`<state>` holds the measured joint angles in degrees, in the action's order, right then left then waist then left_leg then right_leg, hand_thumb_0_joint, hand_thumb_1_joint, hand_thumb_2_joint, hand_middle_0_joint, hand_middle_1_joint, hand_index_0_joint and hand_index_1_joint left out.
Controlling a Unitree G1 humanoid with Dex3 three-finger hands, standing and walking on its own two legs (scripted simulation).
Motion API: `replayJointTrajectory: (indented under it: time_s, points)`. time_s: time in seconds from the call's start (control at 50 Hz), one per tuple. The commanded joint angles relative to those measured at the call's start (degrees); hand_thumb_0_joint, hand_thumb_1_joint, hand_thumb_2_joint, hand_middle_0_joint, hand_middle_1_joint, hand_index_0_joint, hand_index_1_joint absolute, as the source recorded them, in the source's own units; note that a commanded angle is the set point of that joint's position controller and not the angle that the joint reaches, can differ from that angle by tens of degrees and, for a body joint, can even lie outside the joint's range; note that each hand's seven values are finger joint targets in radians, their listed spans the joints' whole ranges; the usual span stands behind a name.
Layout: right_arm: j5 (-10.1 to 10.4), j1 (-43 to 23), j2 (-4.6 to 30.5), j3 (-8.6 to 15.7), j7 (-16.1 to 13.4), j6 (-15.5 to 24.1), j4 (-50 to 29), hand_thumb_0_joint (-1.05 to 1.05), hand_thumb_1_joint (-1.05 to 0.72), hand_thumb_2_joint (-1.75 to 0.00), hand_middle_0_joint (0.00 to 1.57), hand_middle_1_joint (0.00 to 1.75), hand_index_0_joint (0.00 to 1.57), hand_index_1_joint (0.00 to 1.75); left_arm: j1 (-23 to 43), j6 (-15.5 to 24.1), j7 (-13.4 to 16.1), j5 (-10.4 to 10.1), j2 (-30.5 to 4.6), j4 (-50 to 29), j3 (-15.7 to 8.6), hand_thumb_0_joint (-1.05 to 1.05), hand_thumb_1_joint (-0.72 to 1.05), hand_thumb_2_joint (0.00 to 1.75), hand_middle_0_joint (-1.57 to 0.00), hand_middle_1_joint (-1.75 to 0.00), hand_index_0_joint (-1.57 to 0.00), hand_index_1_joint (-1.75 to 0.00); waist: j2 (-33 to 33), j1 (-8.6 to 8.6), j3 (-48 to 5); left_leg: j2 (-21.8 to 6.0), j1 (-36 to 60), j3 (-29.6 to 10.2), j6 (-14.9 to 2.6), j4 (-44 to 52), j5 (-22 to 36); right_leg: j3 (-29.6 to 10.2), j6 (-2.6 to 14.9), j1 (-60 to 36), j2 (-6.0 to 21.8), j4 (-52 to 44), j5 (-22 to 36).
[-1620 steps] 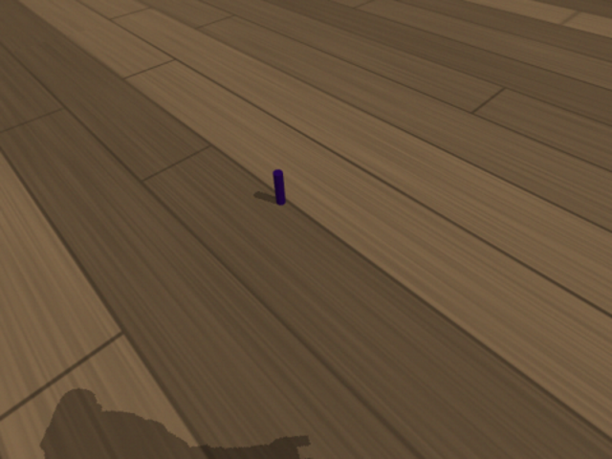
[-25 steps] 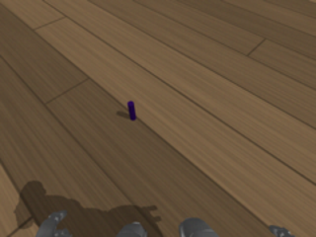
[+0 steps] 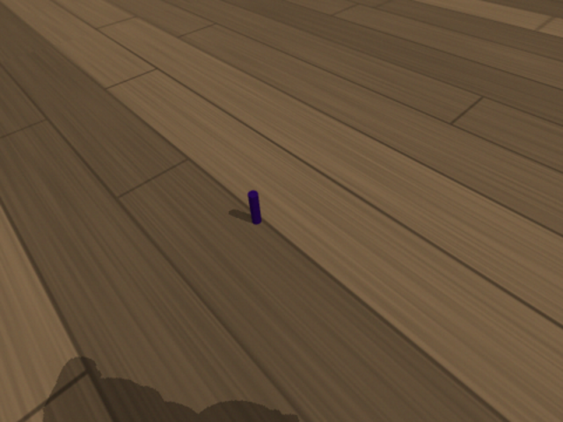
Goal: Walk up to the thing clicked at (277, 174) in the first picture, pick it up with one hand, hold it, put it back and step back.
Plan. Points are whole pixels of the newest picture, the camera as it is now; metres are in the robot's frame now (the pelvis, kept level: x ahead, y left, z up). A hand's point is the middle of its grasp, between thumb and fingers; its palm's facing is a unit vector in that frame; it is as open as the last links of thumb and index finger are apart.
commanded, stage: step back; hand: left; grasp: from the side
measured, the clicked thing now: (254, 208) +1.06 +0.23 -0.67
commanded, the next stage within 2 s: stand in 0.76 s
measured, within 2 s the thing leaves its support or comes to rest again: neither
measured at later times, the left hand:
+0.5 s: hand out of the picture +0.08 +0.26 -0.15, palm faces +0.04 -0.92 -0.38, open 7.4 cm
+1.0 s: hand (144, 421) +0.14 +0.25 -0.14, palm faces -0.02 -0.94 -0.34, open 7.4 cm
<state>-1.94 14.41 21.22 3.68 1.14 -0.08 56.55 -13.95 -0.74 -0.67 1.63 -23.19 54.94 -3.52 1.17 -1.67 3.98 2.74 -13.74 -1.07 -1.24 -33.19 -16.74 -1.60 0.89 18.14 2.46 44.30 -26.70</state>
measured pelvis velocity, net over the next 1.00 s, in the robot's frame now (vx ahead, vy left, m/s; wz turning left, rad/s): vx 0.07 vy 0.00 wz -0.01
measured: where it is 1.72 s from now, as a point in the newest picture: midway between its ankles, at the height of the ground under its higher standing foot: outside the picture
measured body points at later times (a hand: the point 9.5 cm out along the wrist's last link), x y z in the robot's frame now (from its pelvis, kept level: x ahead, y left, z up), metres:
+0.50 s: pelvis +0.04 -0.01 +0.00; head +0.07 -0.01 +0.45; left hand +0.08 +0.31 -0.12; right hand +0.13 -0.33 -0.13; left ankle +0.11 +0.12 -0.73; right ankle +0.03 -0.13 -0.73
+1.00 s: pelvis +0.07 +0.00 +0.02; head +0.08 +0.00 +0.47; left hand +0.14 +0.30 -0.11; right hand +0.17 -0.29 -0.11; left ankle +0.11 +0.13 -0.73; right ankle +0.03 -0.13 -0.73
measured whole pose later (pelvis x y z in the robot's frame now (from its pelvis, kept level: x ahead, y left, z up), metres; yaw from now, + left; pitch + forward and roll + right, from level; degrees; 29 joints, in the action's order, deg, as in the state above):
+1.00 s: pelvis +0.07 +0.00 +0.02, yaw -1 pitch -3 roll +0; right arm -0.1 2.9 19.3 0.5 0.8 0.9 63.9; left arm -6.7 1.7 -0.4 0.0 -19.8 63.6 0.1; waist -0.4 -0.4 3.7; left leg -1.7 -11.9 2.8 0.3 -22.5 -7.9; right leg -0.1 -1.2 4.2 1.1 22.1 -15.3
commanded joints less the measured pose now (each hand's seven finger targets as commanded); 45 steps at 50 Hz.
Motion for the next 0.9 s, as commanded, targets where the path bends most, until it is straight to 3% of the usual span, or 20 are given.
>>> replayJointTrajectory:
  time_s: [0.0, 0.06, 0.14, 0.16, 0.18, 0.2, 0.22, 0.26, 0.3, 0.4, 0.46, 0.48, 0.5, 0.52, 0.56, 0.6, 0.66, 0.72, 0.78, 0.88]
  points:
    - [-0.5, -3.7, 15.5, 3.0, -1.1, 3.3, -5.4, 0.00, -0.90, -0.90, 0.20, 0.30, 0.20, 0.30, 4.6, 2.5, 0.1, -0.8, -10.9, -4.8, -2.5, 0.00, 0.90, 0.90, -0.20, -0.30, -0.20, -0.30, -6.3, 1.02, 1.9, -16.8, 1.4, -22.5, -9.86, 19.4, -19.7, -2.0, 0.74, 9.8, 0.8, 5.2, -0.5]
    - [-0.9, -3.8, 15.9, 3.5, -0.7, 2.7, -5.4, 0.00, -0.90, -0.90, 0.20, 0.30, 0.20, 0.30, 2.5, 2.6, -0.6, -0.3, -11.1, -3.2, -3.1, 0.00, 0.90, 0.90, -0.20, -0.30, -0.20, -0.30, -11.8, 1.98, 1.4, -14.5, -3.7, -17.8, -9.07, 19.0, -19.7, 1.5, 0.18, 3.3, -1.1, -0.6, -1.6]
    - [0.0, -6.0, 13.0, 2.7, -0.5, 0.9, -6.6, 0.00, -0.90, -0.90, 0.20, 0.30, 0.20, 0.30, -3.7, 3.4, 0.2, 0.4, -9.9, -0.4, -3.6, 0.00, 0.90, 0.90, -0.20, -0.30, -0.20, -0.30, -6.9, -2.23, -1.1, -10.1, -12.6, -9.5, -4.99, 7.4, -19.2, 4.5, 1.06, -14.5, -4.2, -17.9, 7.3]
    - [0.2, -4.6, 9.5, 1.8, -0.7, 0.8, -7.2, 0.00, -0.90, -0.90, 0.20, 0.30, 0.20, 0.30, -5.5, 3.7, 0.7, 0.9, -12.0, 0.0, -4.4, 0.00, 0.90, 0.90, -0.20, -0.30, -0.20, -0.30, 1.3, -3.14, -1.9, -6.2, -19.1, -6.4, -2.37, -3.4, -17.1, -6.4, 2.52, -20.5, 0.5, -22.9, 0.2]
    - [0.2, -6.6, 7.3, 1.2, -1.1, 0.9, -8.4, 0.00, -0.90, -0.90, 0.20, 0.30, 0.20, 0.30, -6.9, 4.0, 1.1, 1.3, -17.8, -0.3, -5.6, 0.00, 0.90, 0.90, -0.20, -0.30, -0.20, -0.30, 12.1, -4.83, -0.4, 2.8, -27.8, -2.9, -0.16, -17.4, -17.4, -30.9, 7.92, -17.9, 15.0, -33.9, -19.5]
    - [-0.3, -6.9, 11.5, 2.3, -1.7, 0.9, -7.8, 0.00, -0.90, -0.90, 0.20, 0.30, 0.20, 0.30, -1.8, 4.3, 1.1, 1.3, -19.3, -2.7, -5.8, 0.00, 0.90, 0.90, -0.20, -0.30, -0.20, -0.30, 5.9, -3.31, 4.5, -1.8, -24.8, -8.4, 0.31, -22.1, -15.0, -35.1, 12.13, -8.3, 21.5, -35.2, -22.7]
    - [0.3, -3.7, 13.1, 2.7, -1.5, 1.3, -6.1, 0.00, -0.90, -0.90, 0.20, 0.30, 0.20, 0.30, 0.6, 4.6, 1.2, 0.4, -17.1, -3.6, -5.5, 0.00, 0.90, 0.90, -0.20, -0.30, -0.20, -0.30, 1.3, -1.33, 5.2, -2.9, -24.6, -8.6, 0.11, -22.8, -11.0, -30.0, 12.23, -9.4, 19.1, -33.3, -15.8]
    - [0.6, -1.3, 11.9, 2.6, -1.3, 1.7, -4.4, 0.00, -0.90, -0.90, 0.20, 0.30, 0.20, 0.30, 1.9, 5.4, 1.4, 0.1, -14.4, -3.6, -4.7, 0.00, 0.90, 0.90, -0.20, -0.30, -0.20, -0.30, 1.9, -0.06, 4.2, -3.9, -21.5, -8.7, 0.29, -21.1, -6.4, -19.6, 8.24, -9.7, 14.4, -30.7, 0.8]
    - [0.2, 0.6, 10.7, 2.2, -0.9, 1.7, -3.4, 0.00, -0.90, -0.90, 0.20, 0.30, 0.20, 0.30, 3.0, 5.6, 1.3, -0.1, -13.3, -3.6, -4.1, 0.00, 0.90, 0.90, -0.20, -0.30, -0.20, -0.30, 4.5, 0.39, 1.0, -4.4, -15.1, -6.2, 1.25, -18.4, -4.8, -12.4, 8.66, -8.2, 13.0, -27.4, 14.4]
    - [0.4, -4.0, 8.1, 1.3, -0.9, 1.5, -4.0, 0.00, -0.90, -0.90, 0.20, 0.30, 0.20, 0.30, 3.3, 4.5, 1.6, -0.8, -12.2, -3.7, -2.4, 0.00, 0.90, 0.90, -0.20, -0.30, -0.20, -0.30, 7.7, -0.24, -2.0, -4.0, -4.5, 2.5, 0.84, -3.9, 0.1, -2.6, 6.86, -7.2, 10.2, -18.0, 42.1]
    - [0.2, -1.8, 9.5, 1.9, -1.6, 1.8, -2.2, 0.00, -0.90, -0.90, 0.20, 0.30, 0.20, 0.30, 4.7, 3.3, 1.7, -1.2, -11.6, -4.6, -1.5, 0.00, 0.90, 0.90, -0.20, -0.30, -0.20, -0.30, 3.4, 2.12, -5.1, -4.5, 5.6, 1.7, -0.88, 6.6, 14.7, -1.8, 3.95, -3.8, 7.9, -10.2, 37.9]
    - [0.1, -1.3, 12.4, 2.5, -2.0, 2.0, -2.2, 0.00, -0.90, -0.90, 0.20, 0.30, 0.20, 0.30, 3.1, 3.2, 1.8, -1.6, -9.9, -5.0, -0.8, 0.00, 0.90, 0.90, -0.20, -0.30, -0.20, -0.30, -3.3, 1.91, -7.5, -10.2, 9.2, -4.6, -2.80, 6.3, 22.8, 0.2, 2.04, -1.4, 4.5, -5.6, 32.2]
    - [0.3, -4.4, 14.3, 2.4, -2.1, 2.2, -3.4, 0.00, -0.90, -0.90, 0.20, 0.30, 0.20, 0.30, 1.6, 2.4, 1.8, -2.4, -8.1, -4.4, -0.2, 0.00, 0.90, 0.90, -0.20, -0.30, -0.20, -0.30, -7.7, 0.66, -8.8, -17.8, 6.2, -15.1, -7.80, 9.5, 19.7, 1.5, 0.09, -0.2, -0.9, -1.6, 16.1]
    - [0.7, -6.0, 16.4, 2.5, -2.1, 2.0, -3.9, 0.00, -0.90, -0.90, 0.20, 0.30, 0.20, 0.30, 1.7, 1.7, 2.0, -2.5, -9.3, -3.0, -1.0, 0.00, 0.90, 0.90, -0.20, -0.30, -0.20, -0.30, -9.7, 1.00, -8.9, -21.6, 0.1, -17.9, -11.94, 11.4, 13.6, 2.0, 0.29, -4.8, -1.7, -1.1, -0.3]
    - [0.1, -9.5, 15.2, 2.0, -2.0, 1.6, -3.6, 0.00, -0.90, -0.90, 0.20, 0.30, 0.20, 0.30, 1.3, 1.4, 1.8, -1.6, -9.1, -1.4, -0.8, 0.00, 0.90, 0.90, -0.20, -0.30, -0.20, -0.30, -9.7, 0.01, -6.6, -20.0, -3.0, -15.8, -10.43, 13.1, 4.5, 0.8, 1.16, -4.9, -1.1, -2.0, -2.8]
    - [0.5, -12.3, 13.5, 1.3, -1.9, 1.3, -3.3, 0.00, -0.90, -0.90, 0.20, 0.30, 0.20, 0.30, -1.4, 2.3, 1.9, -1.1, -9.1, 0.6, -0.8, 0.00, 0.90, 0.90, -0.20, -0.30, -0.20, -0.30, -10.3, -1.48, -6.4, -16.1, -3.4, -10.5, -5.75, 8.6, 7.1, 0.1, 1.33, -7.8, -0.1, -13.8, 8.2]
    - [1.1, -12.4, 10.3, 0.2, -1.4, 0.9, -2.0, 0.00, -0.90, -0.90, 0.20, 0.30, 0.20, 0.30, 3.5, 3.1, 1.5, -0.5, -12.3, 0.6, -1.6, 0.00, 0.90, 0.90, -0.20, -0.30, -0.20, -0.30, -3.0, 1.27, -4.1, -10.0, -2.8, -5.6, -0.66, 7.4, -3.0, -8.9, 3.45, -3.1, 4.9, -20.7, 7.6]
    - [0.8, -14.1, 10.5, 0.1, -1.2, 1.5, -0.1, 0.00, -0.90, -0.90, 0.20, 0.30, 0.20, 0.30, 6.4, 3.5, 1.4, -0.6, -10.8, 0.9, -0.8, 0.00, 0.90, 0.90, -0.20, -0.30, -0.20, -0.30, -2.5, 1.72, -4.5, -10.5, 1.4, -4.5, -0.91, 8.3, 1.7, -6.9, 2.37, -2.8, 4.3, -21.8, 13.7]
    - [1.6, -12.5, 10.2, -0.5, -0.7, 2.5, 1.8, 0.00, -0.90, -0.90, 0.20, 0.30, 0.20, 0.30, 6.8, 3.9, 1.0, -1.3, -9.1, 3.1, 0.8, 0.00, 0.90, 0.90, -0.20, -0.30, -0.20, -0.30, -0.9, 2.30, -8.7, -10.9, 9.0, -3.8, -1.58, 8.5, 19.9, -4.6, 0.41, -7.1, 4.3, -23.0, 24.2]
    - [1.6, -13.7, 10.2, -0.8, -0.9, 2.5, 3.5, 0.00, -0.90, -0.90, 0.20, 0.30, 0.20, 0.30, 8.2, 3.5, 1.1, -1.5, -9.2, 4.9, 1.1, 0.00, 0.90, 0.90, -0.20, -0.30, -0.20, -0.30, -0.5, 1.84, -6.5, -11.1, 8.9, -3.4, -0.79, 12.1, 19.2, -3.4, -0.03, -9.6, 4.5, -26.0, 23.7]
